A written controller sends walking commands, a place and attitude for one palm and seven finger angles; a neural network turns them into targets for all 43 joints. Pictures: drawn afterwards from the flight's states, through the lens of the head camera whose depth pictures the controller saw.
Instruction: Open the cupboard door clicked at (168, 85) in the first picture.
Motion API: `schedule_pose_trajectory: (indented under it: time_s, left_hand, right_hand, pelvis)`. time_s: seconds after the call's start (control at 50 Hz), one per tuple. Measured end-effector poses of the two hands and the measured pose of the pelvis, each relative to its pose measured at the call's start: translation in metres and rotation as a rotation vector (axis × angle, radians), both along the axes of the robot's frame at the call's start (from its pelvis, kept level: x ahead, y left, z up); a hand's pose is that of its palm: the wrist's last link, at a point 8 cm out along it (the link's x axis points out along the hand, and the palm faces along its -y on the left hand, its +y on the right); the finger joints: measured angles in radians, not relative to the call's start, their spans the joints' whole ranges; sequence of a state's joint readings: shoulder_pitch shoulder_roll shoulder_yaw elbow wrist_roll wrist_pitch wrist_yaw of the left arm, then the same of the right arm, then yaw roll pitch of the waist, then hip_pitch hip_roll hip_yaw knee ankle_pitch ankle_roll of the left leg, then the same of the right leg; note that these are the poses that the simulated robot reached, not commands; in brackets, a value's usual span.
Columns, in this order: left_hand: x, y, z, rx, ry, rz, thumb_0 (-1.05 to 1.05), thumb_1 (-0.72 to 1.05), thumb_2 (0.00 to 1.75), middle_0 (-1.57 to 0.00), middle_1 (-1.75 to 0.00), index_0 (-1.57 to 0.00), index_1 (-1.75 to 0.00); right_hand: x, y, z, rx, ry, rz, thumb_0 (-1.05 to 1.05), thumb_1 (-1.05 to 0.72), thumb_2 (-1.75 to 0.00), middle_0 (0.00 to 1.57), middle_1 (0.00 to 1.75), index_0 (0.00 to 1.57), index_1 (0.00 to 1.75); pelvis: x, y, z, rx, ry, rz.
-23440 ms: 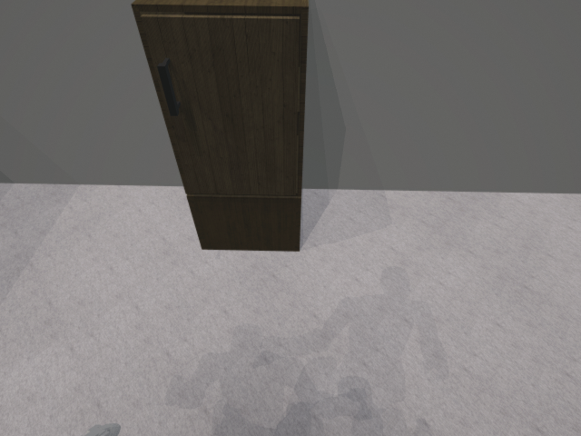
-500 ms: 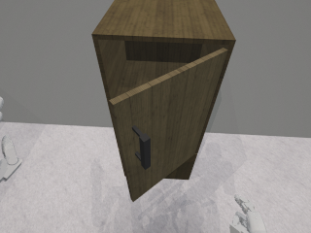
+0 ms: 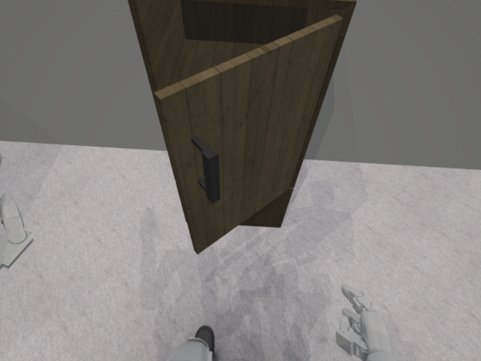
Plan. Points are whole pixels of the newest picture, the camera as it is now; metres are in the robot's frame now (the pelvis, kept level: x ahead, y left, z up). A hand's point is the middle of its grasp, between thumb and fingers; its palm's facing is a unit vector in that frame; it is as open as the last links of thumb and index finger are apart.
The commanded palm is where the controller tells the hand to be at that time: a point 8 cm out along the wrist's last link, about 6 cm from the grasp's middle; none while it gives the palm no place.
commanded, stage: stop stepping back and stand still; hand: left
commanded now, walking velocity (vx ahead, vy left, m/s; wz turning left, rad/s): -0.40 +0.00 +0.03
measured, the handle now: (205, 170) +0.43 +0.10 +0.03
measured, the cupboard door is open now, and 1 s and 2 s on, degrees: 42 42 42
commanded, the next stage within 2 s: let the arm hang, fingers relaxed in 0.94 s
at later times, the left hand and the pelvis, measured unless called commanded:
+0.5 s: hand out of the picture +0.09 +0.22 +0.17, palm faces +0.41 -0.79 -0.46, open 7.4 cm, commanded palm +0.03 +0.26 +0.19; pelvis -0.11 -0.04 +0.01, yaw +1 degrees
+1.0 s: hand out of the picture +0.07 +0.26 +0.18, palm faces +0.46 -0.75 -0.48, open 7.4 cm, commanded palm +0.01 +0.29 +0.19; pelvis -0.12 -0.01 +0.00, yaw +2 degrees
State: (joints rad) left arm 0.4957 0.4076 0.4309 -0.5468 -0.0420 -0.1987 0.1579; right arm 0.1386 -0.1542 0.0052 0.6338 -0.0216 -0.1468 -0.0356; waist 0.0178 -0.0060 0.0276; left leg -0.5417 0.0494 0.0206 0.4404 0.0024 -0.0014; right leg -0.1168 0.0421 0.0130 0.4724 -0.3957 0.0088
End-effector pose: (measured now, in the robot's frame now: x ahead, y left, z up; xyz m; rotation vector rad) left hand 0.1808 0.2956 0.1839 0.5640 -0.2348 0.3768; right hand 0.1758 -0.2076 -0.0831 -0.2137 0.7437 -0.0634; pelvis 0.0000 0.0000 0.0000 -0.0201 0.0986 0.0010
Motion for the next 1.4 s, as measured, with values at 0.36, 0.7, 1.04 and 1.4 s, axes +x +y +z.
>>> schedule_pose_trajectory:
  time_s: [0.36, 0.7, 1.04, 1.4]
  left_hand:
    - [-0.09, -0.016, -0.006, -0.025, 0.099, 0.053, 0.01, 0.89, 0.9, -0.21, -0.3, -0.21, -0.3]
    - [-0.156, -0.006, 0.005, -0.017, -0.036, 0.081, 0.01, 0.88, 0.9, -0.21, -0.3, -0.21, -0.3]
    - [-0.149, -0.008, 0.01, 0.021, -0.015, 0.033, 0.01, 0.89, 0.9, -0.21, -0.3, -0.21, -0.3]
    - [-0.3, -0.066, -0.32, -0.667, 1.376, 0.244, -0.04, 1.02, 0.89, -0.21, -0.3, -0.2, -0.3]
  right_hand:
    - [-0.083, -0.071, 0.032, -0.069, -0.083, -0.114, 0.01, -0.91, -0.9, 0.2, 0.29, 0.2, 0.3]
    - [-0.18, -0.06, 0.009, -0.095, 0.067, -0.098, 0.01, -0.91, -0.9, 0.2, 0.3, 0.21, 0.3]
    - [-0.15, -0.013, 0.0, 0.043, -0.023, -0.037, 0.01, -0.91, -0.9, 0.2, 0.3, 0.21, 0.3]
    - [-0.265, -0.031, -0.04, -0.053, 0.536, -0.059, 0.01, -0.91, -0.9, 0.2, 0.29, 0.2, 0.3]
  pelvis:
    - [-0.073, -0.025, 0.009, 0.038, -0.085, -0.015]
    - [-0.121, -0.019, 0.009, 0.024, -0.084, 0.041]
    - [-0.122, -0.009, 0.003, 0.004, -0.118, 0.032]
    - [-0.142, -0.004, 0.005, 0.03, -0.108, 0.076]
